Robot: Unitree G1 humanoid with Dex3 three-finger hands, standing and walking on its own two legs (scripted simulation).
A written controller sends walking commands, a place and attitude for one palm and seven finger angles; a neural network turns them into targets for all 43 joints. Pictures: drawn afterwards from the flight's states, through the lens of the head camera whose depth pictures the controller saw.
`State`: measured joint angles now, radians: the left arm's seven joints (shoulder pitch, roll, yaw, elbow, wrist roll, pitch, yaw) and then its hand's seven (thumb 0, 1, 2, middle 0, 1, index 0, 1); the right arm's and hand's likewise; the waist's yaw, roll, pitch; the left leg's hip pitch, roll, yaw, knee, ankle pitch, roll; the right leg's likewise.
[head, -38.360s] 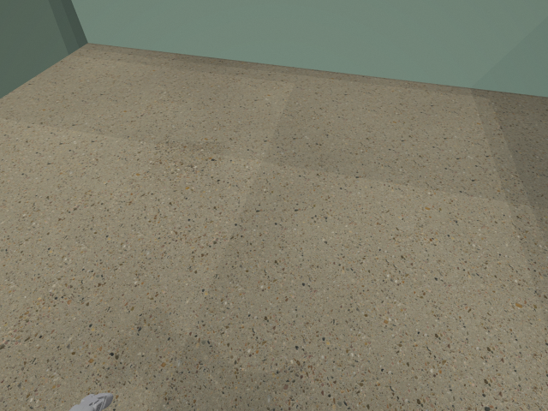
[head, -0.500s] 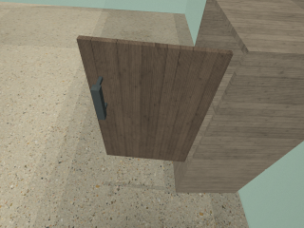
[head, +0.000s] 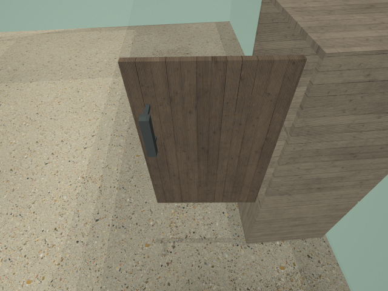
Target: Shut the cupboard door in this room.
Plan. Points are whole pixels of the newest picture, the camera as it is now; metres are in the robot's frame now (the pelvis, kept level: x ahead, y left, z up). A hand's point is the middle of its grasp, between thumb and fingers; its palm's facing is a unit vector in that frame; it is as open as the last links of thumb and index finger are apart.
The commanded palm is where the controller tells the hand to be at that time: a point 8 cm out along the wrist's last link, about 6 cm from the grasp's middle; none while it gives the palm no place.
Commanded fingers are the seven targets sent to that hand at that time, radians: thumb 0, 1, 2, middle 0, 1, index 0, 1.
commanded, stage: come to a stop and stand still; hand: left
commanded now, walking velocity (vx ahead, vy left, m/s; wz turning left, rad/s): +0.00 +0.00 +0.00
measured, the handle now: (150, 130) +0.46 +0.14 +0.07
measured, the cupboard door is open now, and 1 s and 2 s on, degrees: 85 85 85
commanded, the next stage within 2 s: look again from close up in 1.64 s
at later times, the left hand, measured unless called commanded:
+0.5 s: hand out of the picture -0.05 +0.20 -0.16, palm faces +0.06 -0.98 -0.19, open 7.4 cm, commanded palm none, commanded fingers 0.00 0.90 0.90 -0.20 -0.30 -0.20 -0.30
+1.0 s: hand out of the picture -0.08 +0.32 -0.23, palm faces +0.11 -0.98 -0.19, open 7.4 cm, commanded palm none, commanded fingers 0.00 0.90 0.90 -0.20 -0.30 -0.20 -0.30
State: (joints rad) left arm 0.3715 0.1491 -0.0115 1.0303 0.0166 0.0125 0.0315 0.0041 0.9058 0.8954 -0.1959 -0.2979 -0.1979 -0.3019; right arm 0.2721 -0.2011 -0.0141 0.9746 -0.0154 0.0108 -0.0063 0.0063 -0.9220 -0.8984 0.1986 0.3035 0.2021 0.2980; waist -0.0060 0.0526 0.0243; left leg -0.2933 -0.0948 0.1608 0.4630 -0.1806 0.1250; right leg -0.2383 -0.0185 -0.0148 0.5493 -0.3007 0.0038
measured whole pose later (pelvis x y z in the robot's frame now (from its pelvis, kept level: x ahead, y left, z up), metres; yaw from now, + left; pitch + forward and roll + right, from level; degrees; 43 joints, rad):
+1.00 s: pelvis -0.02 +0.14 -0.03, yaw +4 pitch -1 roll +0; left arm 0.37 0.23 0.09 1.05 0.06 0.04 0.07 0.00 0.90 0.89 -0.20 -0.30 -0.20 -0.30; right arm 0.21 -0.17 -0.06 0.94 0.00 0.01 0.00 0.01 -0.91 -0.90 0.20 0.30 0.20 0.30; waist 0.02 -0.15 0.08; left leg -0.40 0.00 -0.17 0.99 -0.45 -0.02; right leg -0.39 -0.21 0.00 0.77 -0.40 0.02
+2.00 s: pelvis -0.03 +0.15 +0.01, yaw +3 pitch -2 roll +0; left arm 0.36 0.12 -0.02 1.15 0.01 -0.01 0.02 0.00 0.91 0.90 -0.20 -0.30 -0.20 -0.30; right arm 0.22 -0.16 0.00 1.12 -0.01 -0.01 -0.04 0.00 -0.94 -0.90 0.20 0.30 0.20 0.30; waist 0.02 -0.01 0.04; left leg -0.14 -0.02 0.06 0.36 -0.19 0.03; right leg -0.11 0.01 -0.03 0.38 -0.24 -0.03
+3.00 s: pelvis -0.01 +0.08 +0.01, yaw +4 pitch +1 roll +0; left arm 0.29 0.13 0.05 1.02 0.03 0.03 0.01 0.00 0.91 0.90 -0.19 -0.30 -0.20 -0.30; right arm 0.24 -0.17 -0.07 1.10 -0.02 0.04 -0.05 0.01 -0.91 -0.90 0.20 0.30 0.20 0.30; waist 0.01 -0.01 0.07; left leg -0.44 0.03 0.06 1.04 -0.48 0.03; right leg -0.20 0.04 -0.10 0.47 -0.28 -0.09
